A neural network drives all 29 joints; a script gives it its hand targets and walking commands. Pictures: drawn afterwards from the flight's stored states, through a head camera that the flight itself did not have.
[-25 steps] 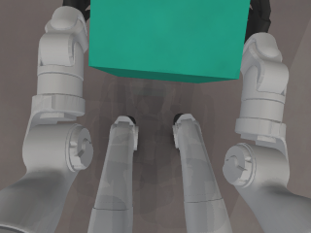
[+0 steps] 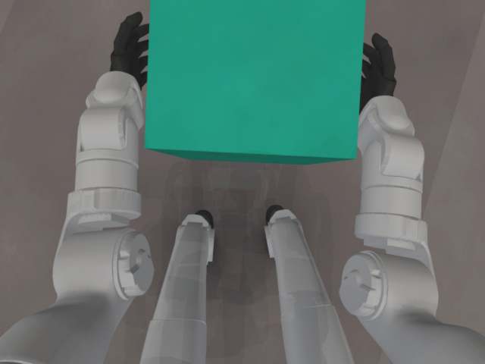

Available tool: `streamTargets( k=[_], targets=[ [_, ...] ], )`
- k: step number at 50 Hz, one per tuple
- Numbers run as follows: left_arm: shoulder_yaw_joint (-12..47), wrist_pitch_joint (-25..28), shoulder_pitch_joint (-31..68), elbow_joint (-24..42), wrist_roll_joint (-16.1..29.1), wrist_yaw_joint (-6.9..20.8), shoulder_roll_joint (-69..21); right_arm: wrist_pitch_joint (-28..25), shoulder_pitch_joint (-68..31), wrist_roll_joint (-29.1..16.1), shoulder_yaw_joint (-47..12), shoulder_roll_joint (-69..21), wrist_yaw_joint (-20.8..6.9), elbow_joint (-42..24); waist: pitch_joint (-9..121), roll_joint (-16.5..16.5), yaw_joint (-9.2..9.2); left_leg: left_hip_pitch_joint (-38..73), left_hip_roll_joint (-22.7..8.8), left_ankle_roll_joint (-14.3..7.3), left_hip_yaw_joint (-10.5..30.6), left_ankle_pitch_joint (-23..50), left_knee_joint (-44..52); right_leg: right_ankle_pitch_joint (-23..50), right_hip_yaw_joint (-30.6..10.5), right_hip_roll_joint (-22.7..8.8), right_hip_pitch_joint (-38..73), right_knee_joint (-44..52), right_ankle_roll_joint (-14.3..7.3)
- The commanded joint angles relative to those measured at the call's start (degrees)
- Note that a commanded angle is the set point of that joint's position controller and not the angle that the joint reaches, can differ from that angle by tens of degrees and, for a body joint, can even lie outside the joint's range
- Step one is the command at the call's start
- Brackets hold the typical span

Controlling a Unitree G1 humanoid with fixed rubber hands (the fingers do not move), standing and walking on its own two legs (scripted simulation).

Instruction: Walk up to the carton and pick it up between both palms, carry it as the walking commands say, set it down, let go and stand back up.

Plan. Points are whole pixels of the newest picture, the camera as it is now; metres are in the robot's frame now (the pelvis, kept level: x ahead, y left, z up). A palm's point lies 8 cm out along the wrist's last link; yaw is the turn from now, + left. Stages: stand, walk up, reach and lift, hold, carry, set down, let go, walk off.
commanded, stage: reach and lift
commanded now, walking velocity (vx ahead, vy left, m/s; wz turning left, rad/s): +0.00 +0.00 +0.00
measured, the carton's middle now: (250, 100) +0.48 -0.04 -0.13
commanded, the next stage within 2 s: none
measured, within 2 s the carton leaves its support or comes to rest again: neither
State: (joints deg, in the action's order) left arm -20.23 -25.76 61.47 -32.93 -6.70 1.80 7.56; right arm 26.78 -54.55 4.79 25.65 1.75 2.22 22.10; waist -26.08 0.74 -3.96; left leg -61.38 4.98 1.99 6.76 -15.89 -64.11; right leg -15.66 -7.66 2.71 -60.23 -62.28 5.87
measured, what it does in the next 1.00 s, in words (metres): rises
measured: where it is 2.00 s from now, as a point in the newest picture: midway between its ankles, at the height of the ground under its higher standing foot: (241, 248)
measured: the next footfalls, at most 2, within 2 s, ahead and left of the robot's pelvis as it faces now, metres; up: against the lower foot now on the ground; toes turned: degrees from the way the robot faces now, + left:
none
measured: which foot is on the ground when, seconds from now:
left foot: down 0.00-1.00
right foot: down 0.00-1.00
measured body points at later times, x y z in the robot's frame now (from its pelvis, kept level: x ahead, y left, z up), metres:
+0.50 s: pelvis +0.10 +0.00 +0.07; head +0.17 +0.01 +0.52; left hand +0.50 +0.15 +0.08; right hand +0.46 -0.20 +0.08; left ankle +0.15 +0.12 -0.63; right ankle +0.15 -0.16 -0.63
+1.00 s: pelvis +0.17 -0.01 +0.11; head +0.16 +0.00 +0.56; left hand +0.48 +0.14 +0.11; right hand +0.45 -0.21 +0.13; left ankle +0.15 +0.12 -0.63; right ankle +0.15 -0.16 -0.63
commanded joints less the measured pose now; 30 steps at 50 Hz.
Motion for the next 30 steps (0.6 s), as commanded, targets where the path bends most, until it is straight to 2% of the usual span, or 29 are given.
streamTargets(
  k=[1,2,3,4,5,6,7,8,9,10,11,12,13,14,15,16,17,18,19,20,21,22,24,25,26,27,28,29,30],
  targets=[
    [39.02,1.79,37.22,9.32,11.08,16.92,-64.3,-1.64,-46.72,-14.58,-47.68,-60.41,-19.46,-10.74,122.99,2.66,-0.56,39.05,2.7,-3.47,-7.22,5.84,11.63,6.42,9.02,3.17,34.04,10.8,-3.12],
    [40.37,2.36,35.64,11.4,11.41,17.08,-64.03,-1.09,-40.65,-12.66,-45.32,-62.91,-19.41,-4.97,120.03,-0.28,-1.81,39.08,2.37,-3.47,-6.06,4.04,12.83,4.91,9.3,4.16,32.32,11.69,-2.84],
    [37.88,1.8,33.51,7.43,10.03,17.39,-64.87,-1.51,-44.21,-13.37,-44.64,-60.37,-19.99,-6.87,117.55,3.69,-1.13,37.39,1.89,-2.85,-6.53,-0.49,13.1,0.43,8.38,2.73,32.39,12.61,-4.08],
    [31.29,1.74,34.06,4.09,8.82,17.95,-62.52,-0.28,-44.57,-10.8,-42.2,-60.29,-19.74,-2.12,108.51,-1.14,-0.82,29.9,2.04,-3.75,-7.01,-6.5,14.07,-7.27,7.86,2.3,32.19,14.53,-3.79],
    [35.18,1.63,34.95,6.11,9.42,18.72,-63.78,-0.91,-44.21,-11.05,-43.47,-60.21,-20.2,-3.52,112.21,0.02,-2.7,33.09,2.82,-2.77,-7.1,-4.92,15.99,-4.42,9.31,2.26,34.06,15.24,-3.45],
    [32.48,0.96,28.87,0.08,6.99,18.92,-62.77,-0.87,-43.97,-9.3,-42.8,-59.73,-19.41,-3.96,106.24,-0.39,-0.46,29.9,2.6,-3.04,-7.61,-4.69,15.8,-4.61,8.22,2.51,34.69,15.67,-3.21],
    [31.19,1.18,27.07,-3.56,7.52,19.51,-65.34,-0.86,-42.76,-7.91,-40.4,-58.95,-20.4,-0.65,96.53,-3.38,-3.25,30.08,1.98,-4.12,-6.36,-7.91,16.83,-8.81,9.94,2.7,27.28,16.03,-3.65],
    [32.52,1.0,28.58,-1.14,6.55,19.99,-63.78,-0.28,-38.37,-7.23,-39.74,-61.48,-20.68,1.25,94.66,-0.28,-4.25,31.49,2.0,-2.79,-7.18,-8.33,18.38,-7.34,9.74,2.72,30.7,17.56,-3.66],
    [34.8,1.11,30.02,0.52,8.7,20.48,-65.04,-0.89,-39.14,-7.75,-41.86,-60.25,-20.11,-5.22,100.54,-0.52,-4.42,34.33,2.04,-3.16,-7.41,-6.17,17.68,-4.63,8.7,2.96,35.8,17.94,-3.85],
    [31.93,0.08,27.49,-6.61,6.43,20.28,-66.92,0.01,-35.59,-4.61,-36.24,-59.52,-20.43,4.65,88.07,2.27,-4.8,31.44,1.18,-3.13,-6.4,-9.33,20.51,-7.66,9.45,2.59,29.77,18.89,-4.41],
    [28.93,0.68,25.7,-4.61,5.87,20.08,-66.39,0.25,-30.58,-4.71,-35.85,-60.4,-20.82,6.13,82.22,4.77,-3.26,29.39,1.28,-2.69,-7.54,-7.5,21.05,-5.23,10.17,1.98,28.97,18.53,-4.97],
    [28.61,1.17,25.69,-2.31,5.84,20.3,-65.9,0.19,-34.1,-7.4,-39.61,-64.42,-21.71,1.74,84.25,2.16,0.85,32.4,1.48,-3.89,-6.66,-6.8,21.71,-5.45,10.44,2.68,29.88,18.06,-4.13],
    [25.49,0.12,22.25,-6.59,4.37,20.01,-66.46,1.09,-27.47,-3.96,-33.27,-60.2,-21.53,7.42,75.24,4.23,-2.3,31.25,0.42,-4.36,-6.18,-7.97,24.32,-6.4,10.35,2.11,27.64,20.4,-4.58],
    [24.27,1.08,20.73,-5.94,2.17,19.58,-65.89,0.49,-28.07,-4.41,-33.55,-64.67,-22.19,7.93,73.56,3.62,2.22,30.44,0.95,-4.89,-6.24,-7.72,25.14,-6.26,9.43,2.14,27.06,21.22,-4.56],
    [22.96,0.07,19.24,-10.55,2.05,19.77,-67.76,1.14,-25.37,-2.84,-28.15,-60.52,-22.26,10.38,66.9,4.82,-1.18,29.99,0.99,-3.78,-6.16,-11.84,25.76,-9.3,9.28,2.09,24.23,23.15,-5.62],
    [16.49,-0.87,11.22,-15.62,-1.81,18.92,-66.11,2.31,-21.0,0.16,-24.58,-59.93,-22.73,16.17,56.73,1.96,1.1,28.46,0.54,-4.35,-5.32,-13.24,28.2,-11.35,10.5,2.66,21.5,24.23,-5.94],
    [16.35,-1.16,9.8,-14.32,-1.93,19.75,-66.13,2.54,-21.62,0.44,-26.69,-62.01,-22.96,12.15,61.22,0.52,2.46,29.09,1.26,-4.56,-6.37,-12.38,28.83,-11.32,8.45,2.19,30.42,27.11,-5.67],
    [13.41,-1.63,5.37,-15.62,-3.42,19.29,-63.78,2.65,-15.0,2.76,-20.49,-57.33,-22.5,14.95,53.73,3.0,-1.13,28.25,0.03,-4.87,-4.26,-10.84,29.31,-8.27,9.58,2.04,25.41,25.22,-5.84],
    [13.46,-1.68,2.71,-15.05,-3.62,19.6,-62.42,2.92,-14.32,1.83,-23.23,-57.97,-22.7,14.3,55.43,1.78,1.43,28.68,0.76,-4.05,-5.81,-5.66,30.13,-3.18,9.52,1.66,31.04,26.53,-4.96],
    [14.74,-1.9,4.27,-12.65,-2.38,19.73,-64.11,3.23,-16.42,0.51,-26.09,-61.46,-22.93,9.37,56.05,0.1,3.26,31.71,1.22,-5.78,-5.76,-7.67,31.44,-4.74,9.3,2.99,32.99,28.03,-5.55],
    [14.47,-2.62,1.38,-14.04,-2.98,19.88,-64.07,3.63,-9.67,3.21,-21.7,-55.17,-22.89,12.47,52.45,3.25,-1.72,32.48,0.82,-4.56,-5.44,-4.37,31.18,-0.38,9.23,2.15,31.61,28.51,-5.93],
    [17.53,-2.42,-0.92,-10.81,-1.8,19.55,-65.02,3.18,-9.61,0.63,-25.29,-57.14,-22.56,7.63,55.37,1.81,0.2,37.18,1.01,-4.89,-4.75,2.88,32.04,5.98,8.18,2.28,35.24,29.95,-5.5],
    [14.99,-1.46,-0.81,-10.98,-3.35,18.96,-61.76,3.13,-4.27,4.07,-22.99,-55.73,-21.7,11.15,49.39,-0.15,-0.75,33.56,1.73,-4.87,-4.62,4.23,32.43,9.23,7.7,2.46,34.5,30.86,-5.5],
    [22.72,-0.84,0.73,-3.52,0.5,18.72,-65.74,2.94,-2.65,2.49,-27.28,-57.92,-21.39,6.83,56.87,-1.73,-2.13,41.2,1.56,-3.45,-3.67,8.99,33.57,14.34,8.46,3.73,41.28,31.05,-5.23],
    [22.21,-2.01,-6.52,-6.91,0.04,18.28,-68.53,3.12,-0.57,2.54,-26.5,-54.77,-21.21,4.55,55.28,1.79,-3.37,43.55,0.66,-3.14,-2.3,14.06,34.2,17.91,8.23,3.4,39.25,30.89,-5.91],
    [24.16,-1.3,-2.64,-2.48,1.26,17.89,-67.25,2.83,0.24,2.25,-28.11,-55.63,-21.01,4.75,54.8,1.91,-1.58,44.31,1.66,-2.11,-2.93,15.61,34.7,18.86,8.48,4.4,39.95,31.92,-5.58],
    [33.83,-0.27,-4.77,6.59,5.81,17.59,-72.25,1.56,2.33,-3.1,-36.59,-60.19,-21.17,-2.48,64.9,4.86,-1.52,53.66,1.65,-2.31,-2.18,29.29,33.74,29.93,8.04,4.67,44.66,31.85,-5.48],
    [33.01,0.1,-9.05,3.58,5.74,16.84,-72.38,0.67,-0.78,-4.83,-40.0,-59.68,-20.5,-6.92,67.08,-0.23,-1.47,54.2,1.29,-2.6,-1.03,35.67,32.9,33.57,6.95,4.68,44.88,30.88,-4.22],
    [38.62,-0.23,-9.31,9.33,7.74,16.1,-74.12,1.36,6.98,-2.92,-39.1,-58.56,-20.23,-5.85,67.11,1.85,-4.24,58.52,0.52,-0.31,0.12,39.95,34.55,34.69,7.4,5.41,46.79,33.31,-4.51]
  ],
)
